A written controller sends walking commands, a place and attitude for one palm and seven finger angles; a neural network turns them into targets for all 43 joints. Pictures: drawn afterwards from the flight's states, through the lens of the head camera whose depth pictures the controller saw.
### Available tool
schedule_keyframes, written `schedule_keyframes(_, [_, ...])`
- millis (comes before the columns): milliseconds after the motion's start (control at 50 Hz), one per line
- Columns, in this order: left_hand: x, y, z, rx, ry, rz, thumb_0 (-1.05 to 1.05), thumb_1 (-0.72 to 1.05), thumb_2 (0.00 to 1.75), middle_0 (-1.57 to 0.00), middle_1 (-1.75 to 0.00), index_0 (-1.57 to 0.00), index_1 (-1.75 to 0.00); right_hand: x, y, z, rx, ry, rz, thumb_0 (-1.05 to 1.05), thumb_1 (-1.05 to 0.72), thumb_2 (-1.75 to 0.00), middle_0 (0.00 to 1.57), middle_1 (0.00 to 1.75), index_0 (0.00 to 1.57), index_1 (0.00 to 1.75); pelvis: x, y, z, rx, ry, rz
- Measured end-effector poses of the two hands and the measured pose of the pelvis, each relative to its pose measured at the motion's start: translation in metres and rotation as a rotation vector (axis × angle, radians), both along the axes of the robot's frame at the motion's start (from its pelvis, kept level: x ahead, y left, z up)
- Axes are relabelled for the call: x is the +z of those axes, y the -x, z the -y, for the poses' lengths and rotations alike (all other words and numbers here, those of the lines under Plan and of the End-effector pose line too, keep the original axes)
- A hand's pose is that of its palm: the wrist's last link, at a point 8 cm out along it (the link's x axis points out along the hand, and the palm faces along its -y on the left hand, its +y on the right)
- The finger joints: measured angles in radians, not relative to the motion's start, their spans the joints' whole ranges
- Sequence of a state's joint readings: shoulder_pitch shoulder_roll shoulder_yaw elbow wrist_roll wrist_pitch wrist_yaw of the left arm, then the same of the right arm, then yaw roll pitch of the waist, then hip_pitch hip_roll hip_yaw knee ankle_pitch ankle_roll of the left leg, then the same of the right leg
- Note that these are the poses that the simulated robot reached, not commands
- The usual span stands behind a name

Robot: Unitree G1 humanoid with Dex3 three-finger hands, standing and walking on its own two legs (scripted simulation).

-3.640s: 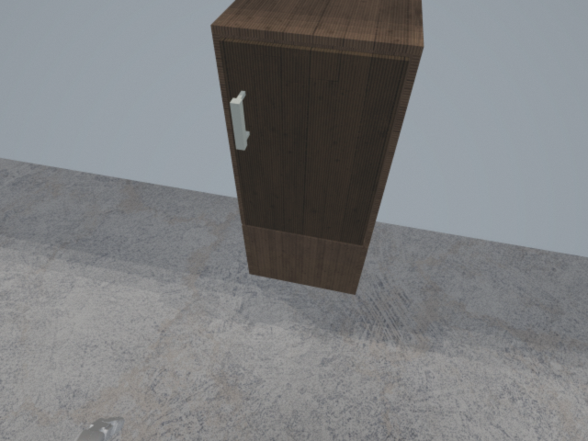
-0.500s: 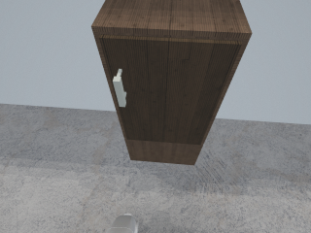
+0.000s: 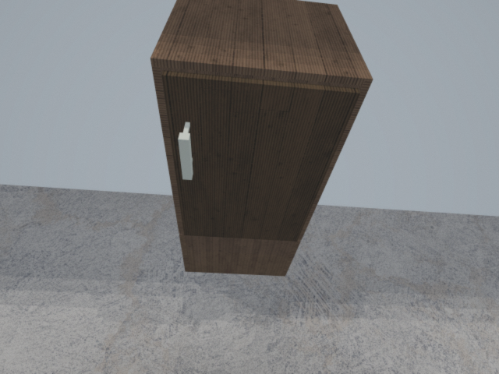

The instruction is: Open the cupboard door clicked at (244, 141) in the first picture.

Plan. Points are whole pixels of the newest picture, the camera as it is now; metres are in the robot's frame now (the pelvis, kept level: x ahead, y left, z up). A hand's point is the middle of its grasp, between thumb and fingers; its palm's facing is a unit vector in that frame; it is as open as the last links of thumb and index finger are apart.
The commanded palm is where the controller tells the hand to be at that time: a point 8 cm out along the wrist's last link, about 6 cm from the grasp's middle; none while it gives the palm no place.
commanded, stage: come to a stop and stand still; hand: left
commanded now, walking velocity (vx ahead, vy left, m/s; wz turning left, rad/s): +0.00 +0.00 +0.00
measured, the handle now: (187, 151) +0.57 +0.16 -0.02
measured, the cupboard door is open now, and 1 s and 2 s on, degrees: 0 0 0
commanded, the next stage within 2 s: look again from close up in 0.62 s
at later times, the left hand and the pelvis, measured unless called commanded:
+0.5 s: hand out of the picture -0.05 +0.06 -0.18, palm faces +0.12 -0.98 -0.15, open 7.3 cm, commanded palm none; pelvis -0.01 -0.08 -0.01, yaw +3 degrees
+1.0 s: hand out of the picture -0.04 +0.12 -0.18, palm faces +0.06 -0.98 -0.21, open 7.4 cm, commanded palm none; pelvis -0.04 -0.06 -0.01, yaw +1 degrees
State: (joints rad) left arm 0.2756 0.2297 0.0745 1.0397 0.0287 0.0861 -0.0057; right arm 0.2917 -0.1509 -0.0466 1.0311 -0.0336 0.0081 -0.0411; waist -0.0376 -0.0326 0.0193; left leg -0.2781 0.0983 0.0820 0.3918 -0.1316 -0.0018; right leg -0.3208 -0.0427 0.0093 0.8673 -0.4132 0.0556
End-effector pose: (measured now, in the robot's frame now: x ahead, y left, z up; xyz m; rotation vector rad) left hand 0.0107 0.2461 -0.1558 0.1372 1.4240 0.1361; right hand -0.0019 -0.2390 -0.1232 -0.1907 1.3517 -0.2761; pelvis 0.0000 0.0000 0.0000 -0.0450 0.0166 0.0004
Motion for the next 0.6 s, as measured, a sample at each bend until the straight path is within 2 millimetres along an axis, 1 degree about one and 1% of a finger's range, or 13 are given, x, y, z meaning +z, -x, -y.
schedule_keyframes(60, [0.004, 0.000, 0.018, -0.011, -0.016, 0.028, 0.01, 0.91, 0.90, -0.19, -0.30, -0.20, -0.29, -0.013, 0.026, 0.013, -0.021, -0.040, -0.047, 0.01, -0.91, -0.90, 0.20, 0.30, 0.20, 0.30, -0.003, 0.009, 0.015, 0.006, -0.019, 0.000])
schedule_keyframes(120, [0.006, 0.003, 0.039, -0.014, -0.047, 0.072, 0.01, 0.91, 0.90, -0.20, -0.30, -0.20, -0.29, -0.033, 0.049, 0.028, -0.038, -0.087, -0.089, 0.01, -0.91, -0.90, 0.20, 0.30, 0.20, 0.30, -0.012, 0.016, 0.034, 0.009, -0.062, 0.004])
schedule_keyframes(160, [0.014, 0.009, 0.055, -0.002, -0.058, 0.081, 0.01, 0.91, 0.90, -0.20, -0.30, -0.20, -0.29, -0.040, 0.058, 0.035, -0.034, -0.116, -0.121, 0.01, -0.91, -0.90, 0.20, 0.30, 0.20, 0.30, -0.010, 0.019, 0.042, 0.020, -0.054, 0.017])
schedule_keyframes(200, [0.021, 0.017, 0.068, 0.013, -0.068, 0.085, 0.01, 0.92, 0.90, -0.20, -0.30, -0.20, -0.29, -0.042, 0.061, 0.039, -0.022, -0.144, -0.137, 0.01, -0.91, -0.90, 0.20, 0.30, 0.20, 0.30, -0.006, 0.018, 0.050, 0.021, -0.061, 0.019])
schedule_keyframes(240, [0.025, 0.024, 0.079, 0.024, -0.072, 0.078, 0.01, 0.92, 0.90, -0.20, -0.30, -0.20, -0.29, -0.042, 0.059, 0.041, -0.014, -0.163, -0.131, 0.01, -0.91, -0.90, 0.20, 0.30, 0.20, 0.30, -0.003, 0.018, 0.057, 0.016, -0.068, 0.023])
schedule_keyframes(300, [0.023, 0.035, 0.094, 0.033, -0.061, 0.053, 0.01, 0.93, 0.90, -0.20, -0.30, -0.20, -0.29, -0.044, 0.052, 0.043, -0.005, -0.180, -0.111, 0.01, -0.91, -0.90, 0.19, 0.30, 0.20, 0.30, -0.003, 0.018, 0.067, 0.020, -0.064, 0.025])
schedule_keyframes(440, [0.003, 0.061, 0.126, 0.090, 0.005, -0.021, 0.01, 0.93, 0.90, -0.20, -0.30, -0.20, -0.29, -0.048, 0.026, 0.045, 0.049, -0.165, -0.098, 0.01, -0.91, -0.90, 0.19, 0.30, 0.20, 0.30, -0.012, 0.015, 0.078, 0.048, -0.024, 0.012])
schedule_keyframes(540, [0.000, 0.072, 0.145, 0.119, 0.051, -0.060, 0.01, 0.92, 0.90, -0.20, -0.30, -0.20, -0.29, -0.037, 0.015, 0.055, 0.076, -0.121, -0.098, 0.02, -0.94, -0.90, 0.20, 0.30, 0.20, 0.30, -0.008, 0.013, 0.084, 0.038, -0.051, 0.020])
schedule_keyframes(600, [0.001, 0.075, 0.151, 0.113, 0.066, -0.072, 0.01, 0.92, 0.90, -0.20, -0.30, -0.20, -0.29, -0.034, 0.009, 0.060, 0.075, -0.107, -0.077, 0.02, -0.93, -0.90, 0.20, 0.30, 0.20, 0.30, -0.006, 0.013, 0.085, 0.033, -0.053, 0.025])
